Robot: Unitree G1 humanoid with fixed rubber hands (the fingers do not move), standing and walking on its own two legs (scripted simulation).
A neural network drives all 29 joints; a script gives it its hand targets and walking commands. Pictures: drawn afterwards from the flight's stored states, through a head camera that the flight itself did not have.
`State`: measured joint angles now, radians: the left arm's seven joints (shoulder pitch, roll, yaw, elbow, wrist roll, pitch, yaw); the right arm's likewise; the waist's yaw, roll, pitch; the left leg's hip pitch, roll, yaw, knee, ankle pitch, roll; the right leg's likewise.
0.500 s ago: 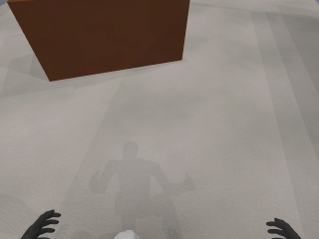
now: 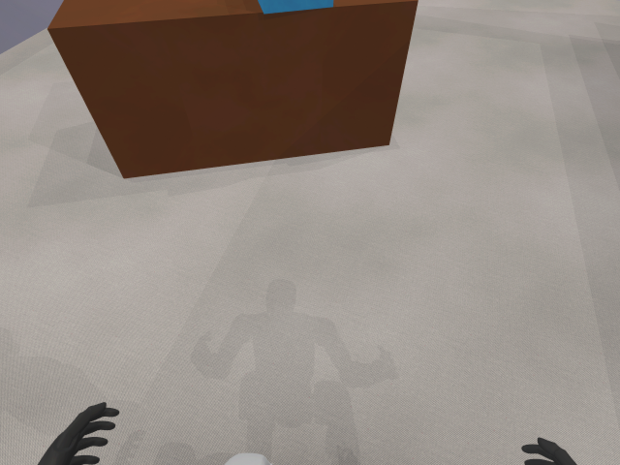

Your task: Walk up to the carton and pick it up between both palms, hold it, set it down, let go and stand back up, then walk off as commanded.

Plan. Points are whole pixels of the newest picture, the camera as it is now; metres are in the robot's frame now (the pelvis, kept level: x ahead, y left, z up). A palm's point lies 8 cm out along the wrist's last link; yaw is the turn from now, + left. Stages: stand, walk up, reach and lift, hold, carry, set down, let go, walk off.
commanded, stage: walk up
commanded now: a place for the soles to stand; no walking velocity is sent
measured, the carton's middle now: out of the picture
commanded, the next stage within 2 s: none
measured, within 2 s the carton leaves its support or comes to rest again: neither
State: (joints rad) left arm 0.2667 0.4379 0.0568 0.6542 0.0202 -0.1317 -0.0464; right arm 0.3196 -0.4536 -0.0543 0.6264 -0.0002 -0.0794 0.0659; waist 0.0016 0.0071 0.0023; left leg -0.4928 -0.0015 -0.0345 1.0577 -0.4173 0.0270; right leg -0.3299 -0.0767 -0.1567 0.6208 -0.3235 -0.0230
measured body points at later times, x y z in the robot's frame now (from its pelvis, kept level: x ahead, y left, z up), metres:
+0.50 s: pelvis +0.15 +0.02 -0.01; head +0.14 +0.04 +0.44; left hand +0.27 +0.35 -0.08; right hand +0.27 -0.30 -0.07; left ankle +0.19 +0.13 -0.73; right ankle +0.20 -0.10 -0.71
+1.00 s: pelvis +0.30 +0.04 -0.02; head +0.31 +0.05 +0.43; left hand +0.34 +0.37 -0.10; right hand +0.49 -0.26 -0.07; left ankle +0.38 +0.16 -0.73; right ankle +0.25 -0.10 -0.72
